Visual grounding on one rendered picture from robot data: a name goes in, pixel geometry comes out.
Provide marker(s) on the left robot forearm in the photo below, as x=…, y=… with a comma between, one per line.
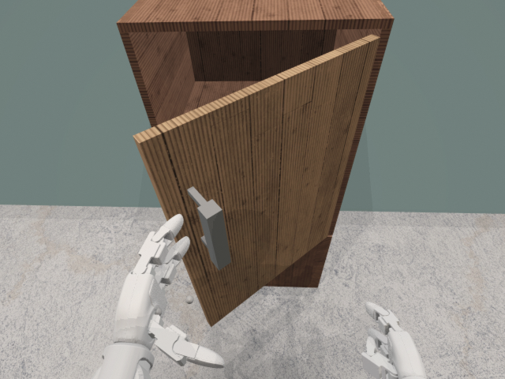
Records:
x=125, y=361

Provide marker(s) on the handle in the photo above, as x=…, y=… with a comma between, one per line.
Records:
x=212, y=221

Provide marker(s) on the right robot hand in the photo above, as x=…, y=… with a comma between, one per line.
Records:
x=398, y=357

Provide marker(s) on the left robot hand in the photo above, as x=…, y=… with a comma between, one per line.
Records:
x=143, y=293

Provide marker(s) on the cupboard door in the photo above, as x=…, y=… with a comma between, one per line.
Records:
x=272, y=156

